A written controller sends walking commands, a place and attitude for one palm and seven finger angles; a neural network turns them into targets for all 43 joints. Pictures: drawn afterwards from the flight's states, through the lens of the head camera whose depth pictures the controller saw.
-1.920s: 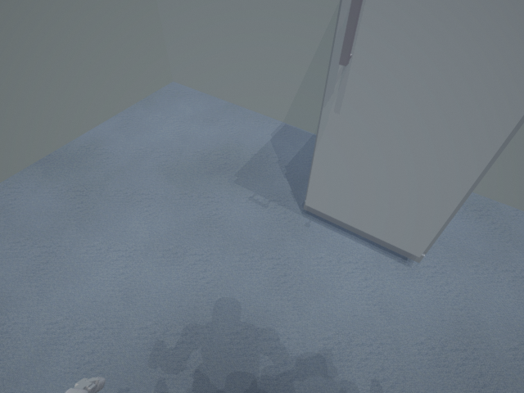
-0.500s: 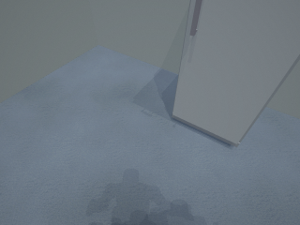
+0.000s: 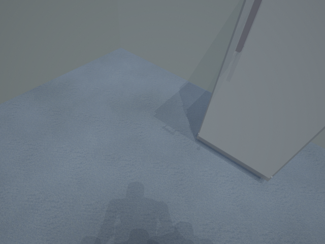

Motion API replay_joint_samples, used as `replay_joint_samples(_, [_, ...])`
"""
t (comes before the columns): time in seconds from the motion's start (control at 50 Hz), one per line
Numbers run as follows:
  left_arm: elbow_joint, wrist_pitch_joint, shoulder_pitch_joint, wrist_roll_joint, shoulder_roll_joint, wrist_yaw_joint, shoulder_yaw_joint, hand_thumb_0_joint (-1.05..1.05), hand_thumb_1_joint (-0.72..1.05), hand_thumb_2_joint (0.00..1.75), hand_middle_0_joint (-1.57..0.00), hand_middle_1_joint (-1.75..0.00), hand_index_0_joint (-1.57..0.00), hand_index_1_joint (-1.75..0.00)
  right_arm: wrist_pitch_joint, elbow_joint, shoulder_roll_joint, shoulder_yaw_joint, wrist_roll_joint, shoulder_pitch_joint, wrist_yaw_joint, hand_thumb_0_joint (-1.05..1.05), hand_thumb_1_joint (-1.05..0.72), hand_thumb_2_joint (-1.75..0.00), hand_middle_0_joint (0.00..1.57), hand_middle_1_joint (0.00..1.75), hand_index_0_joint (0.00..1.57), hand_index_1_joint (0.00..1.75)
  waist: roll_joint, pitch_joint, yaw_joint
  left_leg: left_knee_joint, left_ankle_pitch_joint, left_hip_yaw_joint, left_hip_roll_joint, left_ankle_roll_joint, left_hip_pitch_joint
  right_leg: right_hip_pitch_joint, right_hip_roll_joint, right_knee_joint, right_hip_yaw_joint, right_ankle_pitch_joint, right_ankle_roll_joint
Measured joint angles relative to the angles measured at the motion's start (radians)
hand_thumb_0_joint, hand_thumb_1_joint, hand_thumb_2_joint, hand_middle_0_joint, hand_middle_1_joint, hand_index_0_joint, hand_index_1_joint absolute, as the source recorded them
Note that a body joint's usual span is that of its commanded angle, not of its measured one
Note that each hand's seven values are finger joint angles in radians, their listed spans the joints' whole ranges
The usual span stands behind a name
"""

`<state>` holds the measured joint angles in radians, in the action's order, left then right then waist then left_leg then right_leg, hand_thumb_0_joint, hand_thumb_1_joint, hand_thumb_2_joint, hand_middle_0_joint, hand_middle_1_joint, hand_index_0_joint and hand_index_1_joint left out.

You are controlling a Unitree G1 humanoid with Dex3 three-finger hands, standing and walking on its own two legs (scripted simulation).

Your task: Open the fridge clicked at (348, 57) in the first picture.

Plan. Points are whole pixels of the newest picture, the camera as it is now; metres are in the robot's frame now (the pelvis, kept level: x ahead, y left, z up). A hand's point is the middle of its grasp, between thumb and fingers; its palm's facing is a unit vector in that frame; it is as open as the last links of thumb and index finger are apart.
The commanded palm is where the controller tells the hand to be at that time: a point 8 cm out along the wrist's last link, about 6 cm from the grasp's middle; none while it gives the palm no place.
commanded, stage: walk to a spot facing it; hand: left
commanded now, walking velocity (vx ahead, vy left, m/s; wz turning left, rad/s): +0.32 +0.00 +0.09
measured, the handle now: (254, 12) +0.93 -0.31 +0.22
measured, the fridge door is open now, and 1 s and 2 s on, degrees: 0 0 0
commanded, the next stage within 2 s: turn to face it in 0.16 s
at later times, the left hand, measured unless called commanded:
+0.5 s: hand (116, 194) +0.30 +0.16 -0.18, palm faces -0.02 -0.98 -0.17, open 7.4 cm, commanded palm none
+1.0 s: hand (97, 170) +0.38 +0.24 -0.16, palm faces -0.22 -0.95 -0.23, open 7.4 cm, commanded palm none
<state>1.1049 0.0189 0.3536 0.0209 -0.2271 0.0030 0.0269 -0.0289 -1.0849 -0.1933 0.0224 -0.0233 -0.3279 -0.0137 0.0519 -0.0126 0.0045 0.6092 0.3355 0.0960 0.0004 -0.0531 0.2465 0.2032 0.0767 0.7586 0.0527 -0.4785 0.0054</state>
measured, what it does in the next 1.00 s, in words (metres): walks ahead, turning right: right foot, then left foot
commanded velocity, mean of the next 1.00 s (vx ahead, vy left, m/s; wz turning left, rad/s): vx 0.06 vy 0.00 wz -0.45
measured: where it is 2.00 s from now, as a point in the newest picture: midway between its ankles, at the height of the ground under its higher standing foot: (166, 226)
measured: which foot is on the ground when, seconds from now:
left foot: down 0.00-0.44, up 0.46-0.84, down 0.86-1.00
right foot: up 0.00-0.40, down 0.42-0.88, up 0.90-1.00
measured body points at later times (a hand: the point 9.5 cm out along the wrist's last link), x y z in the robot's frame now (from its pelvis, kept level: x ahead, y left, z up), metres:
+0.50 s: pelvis +0.20 -0.01 -0.01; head +0.23 -0.01 +0.43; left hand +0.30 +0.21 -0.16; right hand +0.11 -0.21 -0.17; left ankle +0.04 +0.09 -0.65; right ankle +0.29 -0.08 -0.73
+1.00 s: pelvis +0.26 +0.04 +0.01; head +0.29 +0.06 +0.46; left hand +0.39 +0.29 -0.15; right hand +0.29 -0.22 -0.12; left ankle +0.29 +0.16 -0.73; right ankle +0.23 -0.07 -0.66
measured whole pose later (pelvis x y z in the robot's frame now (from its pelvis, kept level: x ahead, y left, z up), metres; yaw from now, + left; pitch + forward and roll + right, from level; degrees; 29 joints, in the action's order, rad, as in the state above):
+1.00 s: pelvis +0.26 +0.04 +0.01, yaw -20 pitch +0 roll +0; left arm 0.95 0.07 0.23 0.03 -0.26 0.01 0.11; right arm 0.01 -0.91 -0.16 0.03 -0.02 -0.14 0.03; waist 0.05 -0.06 -0.04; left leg 0.51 0.29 0.12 -0.06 0.00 0.22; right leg 0.53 -0.03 1.08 -0.02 -0.40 0.04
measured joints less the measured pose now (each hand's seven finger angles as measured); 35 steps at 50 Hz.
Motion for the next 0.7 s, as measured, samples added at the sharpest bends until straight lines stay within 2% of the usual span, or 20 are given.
replay_joint_samples(0.06, [0.015,0.004,-0.001,0.007,0.013,0.004,0.006,0.01,0.91,0.90,-0.20,-0.30,-0.20,-0.30,-0.016,-0.005,0.033,-0.002,0.002,-0.049,0.014,0.01,-0.90,-0.90,0.20,0.30,0.20,0.30,-0.006,-0.002,0.016,-0.083,0.007,-0.002,0.015,-0.016,-0.064,0.144,-0.006,0.266,0.000,0.048,-0.014])
replay_joint_samples(0.1, [0.008,-0.005,-0.022,0.008,0.017,0.008,0.010,0.01,0.91,0.90,-0.20,-0.30,-0.20,-0.30,-0.026,-0.021,0.058,-0.008,0.004,-0.080,0.022,0.01,-0.90,-0.90,0.20,0.30,0.20,0.30,-0.008,-0.012,0.021,-0.161,-0.018,-0.015,0.026,-0.019,-0.117,0.220,0.003,0.329,0.009,0.113,-0.006])
replay_joint_samples(0.16, [-0.017,-0.017,-0.063,0.008,0.025,0.008,0.015,0.01,0.91,0.90,-0.20,-0.30,-0.20,-0.30,-0.038,-0.050,0.091,-0.014,0.008,-0.119,0.031,0.01,-0.90,-0.90,0.20,0.30,0.20,0.30,-0.014,-0.029,0.018,-0.257,-0.039,-0.029,0.034,-0.024,-0.190,0.313,0.017,0.338,0.015,0.183,0.007])
replay_joint_samples(0.22, [-0.037,-0.019,-0.105,0.006,0.037,0.008,0.019,0.01,0.91,0.90,-0.19,-0.30,-0.20,-0.30,-0.044,-0.075,0.114,-0.015,0.010,-0.145,0.039,0.01,-0.90,-0.90,0.20,0.30,0.21,0.30,-0.019,-0.042,0.016,-0.316,-0.034,-0.031,0.036,-0.020,-0.258,0.376,0.023,0.289,0.021,0.235,0.012])
replay_joint_samples(0.3, [-0.054,-0.016,-0.166,0.000,0.057,0.008,0.019,0.01,0.91,0.90,-0.19,-0.30,-0.19,-0.30,-0.045,-0.091,0.126,-0.013,0.007,-0.157,0.048,0.01,-0.90,-0.90,0.20,0.30,0.21,0.30,-0.027,-0.063,0.027,-0.348,0.005,-0.018,0.037,-0.011,-0.337,0.384,0.010,0.090,0.054,0.298,-0.001])
replay_joint_samples(0.36, [-0.066,-0.021,-0.206,-0.001,0.074,0.005,0.016,0.01,0.91,0.90,-0.19,-0.30,-0.19,-0.30,-0.041,-0.097,0.122,-0.010,0.007,-0.154,0.054,0.01,-0.90,-0.90,0.20,0.30,0.21,0.30,-0.039,-0.080,0.035,-0.322,0.067,0.001,0.032,0.000,-0.380,0.342,-0.029,-0.046,0.080,0.328,-0.031])
replay_joint_samples(0.4, [-0.078,-0.032,-0.217,0.003,0.083,0.004,0.015,0.01,0.91,0.90,-0.19,-0.30,-0.19,-0.30,-0.033,-0.101,0.114,-0.004,0.009,-0.154,0.057,0.01,-0.90,-0.90,0.20,0.30,0.21,0.30,-0.051,-0.086,0.033,-0.239,0.132,0.016,0.021,0.010,-0.386,0.285,-0.064,-0.111,0.099,0.346,-0.051])
replay_joint_samples(0.42, [-0.085,-0.042,-0.215,0.007,0.083,0.005,0.015,0.01,0.91,0.90,-0.19,-0.30,-0.20,-0.30,-0.029,-0.101,0.111,0.000,0.012,-0.157,0.058,0.01,-0.90,-0.90,0.21,0.30,0.21,0.30,-0.051,-0.084,0.031,-0.148,0.167,0.023,0.016,0.017,-0.367,0.240,-0.075,-0.153,0.106,0.381,-0.064])
replay_joint_samples(0.44, [-0.089,-0.054,-0.215,0.011,0.084,0.003,0.018,0.01,0.91,0.90,-0.19,-0.30,-0.20,-0.30,-0.022,-0.101,0.107,0.003,0.017,-0.150,0.056,0.01,-0.90,-0.90,0.21,0.30,0.21,0.30,-0.053,-0.083,0.023,0.009,0.164,0.030,0.004,0.025,-0.307,0.221,-0.083,-0.155,0.105,0.341,-0.096])
replay_joint_samples(0.46, [-0.095,-0.065,-0.219,0.007,0.087,-0.001,0.020,0.00,0.91,0.90,-0.19,-0.30,-0.20,-0.30,-0.015,-0.097,0.099,0.008,0.023,-0.127,0.055,0.01,-0.90,-0.90,0.21,0.30,0.21,0.30,-0.064,-0.091,0.017,0.221,0.167,0.010,-0.006,0.037,-0.217,0.225,-0.094,-0.123,0.106,0.301,-0.113])
replay_joint_samples(0.48, [-0.101,-0.069,-0.220,0.000,0.089,-0.005,0.020,0.00,0.91,0.90,-0.20,-0.30,-0.20,-0.30,-0.008,-0.087,0.089,0.013,0.027,-0.097,0.057,0.01,-0.90,-0.90,0.21,0.30,0.21,0.30,-0.074,-0.104,0.015,0.404,0.179,-0.019,-0.008,0.043,-0.134,0.218,-0.104,-0.108,0.107,0.277,-0.121])
replay_joint_samples(0.52, [-0.109,-0.060,-0.213,-0.008,0.085,-0.015,0.024,0.00,0.91,0.90,-0.20,-0.30,-0.20,-0.30,0.006,-0.053,0.072,0.021,0.025,-0.030,0.057,0.01,-0.90,-0.90,0.20,0.30,0.21,0.30,-0.077,-0.118,0.010,0.609,0.161,-0.046,-0.019,0.053,0.004,0.188,-0.120,-0.129,0.096,0.275,-0.118])
replay_joint_samples(0.56, [-0.108,-0.045,-0.201,-0.009,0.076,-0.026,0.030,0.00,0.91,0.90,-0.20,-0.30,-0.20,-0.30,0.019,-0.009,0.059,0.025,0.016,0.040,0.054,0.01,-0.91,-0.90,0.20,0.30,0.20,0.30,-0.070,-0.116,0.009,0.650,0.126,-0.059,-0.046,0.064,0.118,0.165,-0.132,-0.174,0.078,0.295,-0.114])
replay_joint_samples(0.6, [-0.103,-0.029,-0.189,-0.004,0.064,-0.032,0.035,0.00,0.92,0.90,-0.20,-0.30,-0.20,-0.30,0.028,0.040,0.047,0.027,0.009,0.104,0.051,0.01,-0.91,-0.90,0.20,0.30,0.20,0.30,-0.062,-0.105,0.010,0.588,0.107,-0.070,-0.072,0.078,0.196,0.153,-0.137,-0.213,0.056,0.311,-0.114])
replay_joint_samples(0.7, [-0.106,-0.003,-0.159,0.005,0.048,-0.017,0.041,0.00,0.92,0.90,-0.20,-0.30,-0.20,-0.30,0.038,0.128,0.022,0.030,0.002,0.218,0.041,0.01,-0.91,-0.90,0.20,0.30,0.20,0.30,-0.056,-0.071,-0.011,0.366,0.050,-0.094,-0.100,0.100,0.251,0.158,-0.144,-0.246,-0.013,0.325,-0.098])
